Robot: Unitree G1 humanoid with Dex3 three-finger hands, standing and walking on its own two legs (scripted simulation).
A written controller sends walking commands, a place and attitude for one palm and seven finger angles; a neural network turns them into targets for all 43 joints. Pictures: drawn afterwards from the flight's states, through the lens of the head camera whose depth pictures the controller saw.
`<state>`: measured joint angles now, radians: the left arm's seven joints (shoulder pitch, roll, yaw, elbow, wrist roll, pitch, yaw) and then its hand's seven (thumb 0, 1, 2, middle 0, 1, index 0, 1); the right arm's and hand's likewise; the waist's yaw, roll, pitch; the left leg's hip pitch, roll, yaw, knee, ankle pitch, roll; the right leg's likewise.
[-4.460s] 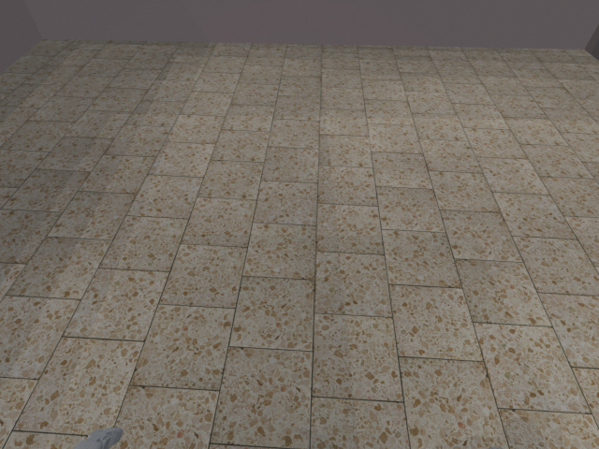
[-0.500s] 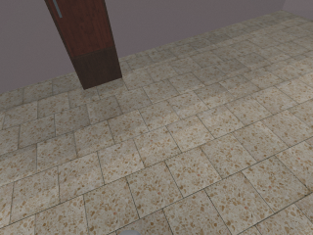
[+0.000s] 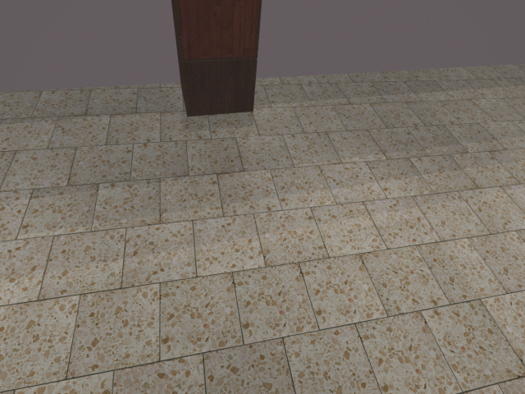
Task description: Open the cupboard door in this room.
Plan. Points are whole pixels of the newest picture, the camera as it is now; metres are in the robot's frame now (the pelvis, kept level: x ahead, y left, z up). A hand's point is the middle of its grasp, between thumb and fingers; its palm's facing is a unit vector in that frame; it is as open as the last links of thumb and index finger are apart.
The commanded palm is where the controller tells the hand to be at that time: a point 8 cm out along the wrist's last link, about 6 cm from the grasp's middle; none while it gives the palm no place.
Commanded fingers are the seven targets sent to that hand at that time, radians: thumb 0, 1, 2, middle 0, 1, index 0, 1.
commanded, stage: turn or walk to find it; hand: left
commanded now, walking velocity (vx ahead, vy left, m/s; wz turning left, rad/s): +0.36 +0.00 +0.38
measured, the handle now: out of the picture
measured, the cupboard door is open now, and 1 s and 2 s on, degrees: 0 0 0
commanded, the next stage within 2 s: stand and wait in 0.56 s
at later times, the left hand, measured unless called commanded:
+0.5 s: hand out of the picture +0.14 +0.14 -0.14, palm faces +0.21 -0.95 -0.25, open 7.4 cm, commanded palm none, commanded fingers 0.00 0.90 0.90 -0.20 -0.30 -0.20 -0.30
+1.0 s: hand out of the picture -0.02 +0.11 -0.19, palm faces +0.42 -0.89 -0.17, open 7.4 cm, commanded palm none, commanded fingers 0.00 0.90 0.90 -0.20 -0.30 -0.20 -0.30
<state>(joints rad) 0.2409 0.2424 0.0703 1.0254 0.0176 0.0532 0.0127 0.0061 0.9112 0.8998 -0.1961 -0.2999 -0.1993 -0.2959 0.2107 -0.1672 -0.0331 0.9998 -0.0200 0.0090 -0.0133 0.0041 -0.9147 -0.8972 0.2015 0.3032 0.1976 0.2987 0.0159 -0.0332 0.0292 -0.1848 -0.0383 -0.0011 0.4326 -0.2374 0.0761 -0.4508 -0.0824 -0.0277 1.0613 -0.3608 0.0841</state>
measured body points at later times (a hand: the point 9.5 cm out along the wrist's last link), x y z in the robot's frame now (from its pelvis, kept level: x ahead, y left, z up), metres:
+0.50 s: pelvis +0.06 -0.06 -0.01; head +0.07 -0.10 +0.44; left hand +0.13 +0.19 -0.12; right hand +0.06 -0.31 -0.18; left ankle +0.00 +0.06 -0.68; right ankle +0.09 -0.14 -0.74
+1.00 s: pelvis +0.09 -0.03 -0.01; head +0.10 +0.00 +0.44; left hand -0.04 +0.16 -0.18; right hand +0.28 -0.19 -0.15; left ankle +0.04 +0.06 -0.74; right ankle +0.09 -0.15 -0.73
